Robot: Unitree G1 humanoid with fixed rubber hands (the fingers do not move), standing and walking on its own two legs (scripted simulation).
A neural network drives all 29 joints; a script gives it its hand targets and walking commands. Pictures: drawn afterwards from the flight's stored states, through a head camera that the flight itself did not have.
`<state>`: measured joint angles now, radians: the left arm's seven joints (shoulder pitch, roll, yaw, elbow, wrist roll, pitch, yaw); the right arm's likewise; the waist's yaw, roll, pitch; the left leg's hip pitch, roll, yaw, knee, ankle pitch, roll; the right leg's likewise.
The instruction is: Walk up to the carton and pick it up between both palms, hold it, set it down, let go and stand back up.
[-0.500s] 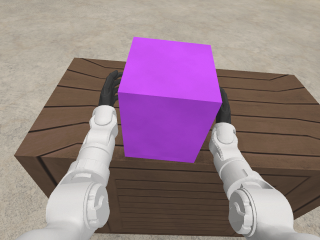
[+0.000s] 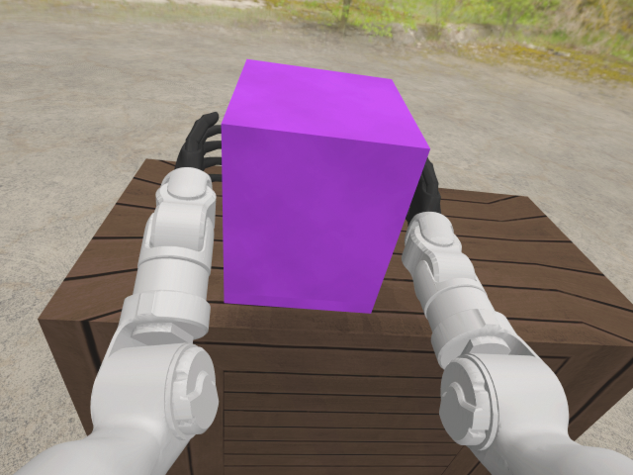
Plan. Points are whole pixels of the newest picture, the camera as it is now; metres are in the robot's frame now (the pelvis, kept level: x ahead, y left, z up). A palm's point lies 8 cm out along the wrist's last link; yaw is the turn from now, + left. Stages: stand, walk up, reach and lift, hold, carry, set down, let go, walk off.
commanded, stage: reach and lift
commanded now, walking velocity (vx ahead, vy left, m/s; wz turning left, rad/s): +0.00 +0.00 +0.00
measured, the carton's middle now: (309, 188) +0.43 +0.00 +0.22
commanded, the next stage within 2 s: hold in 1.60 s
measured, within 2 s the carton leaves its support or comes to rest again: neither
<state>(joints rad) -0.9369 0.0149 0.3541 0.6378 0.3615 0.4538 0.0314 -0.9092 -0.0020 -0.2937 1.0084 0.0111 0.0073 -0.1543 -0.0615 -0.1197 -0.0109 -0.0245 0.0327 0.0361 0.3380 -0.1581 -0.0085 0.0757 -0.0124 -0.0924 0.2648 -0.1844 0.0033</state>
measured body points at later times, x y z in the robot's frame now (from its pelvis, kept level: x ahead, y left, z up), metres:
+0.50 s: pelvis -0.03 +0.00 +0.00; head -0.09 +0.04 +0.44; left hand +0.38 +0.13 +0.23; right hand +0.37 -0.16 +0.22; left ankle +0.03 +0.12 -0.75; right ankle -0.01 -0.12 -0.75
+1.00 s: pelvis -0.01 +0.00 +0.00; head -0.08 +0.03 +0.44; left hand +0.39 +0.15 +0.26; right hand +0.39 -0.15 +0.27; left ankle +0.03 +0.12 -0.75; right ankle -0.01 -0.12 -0.75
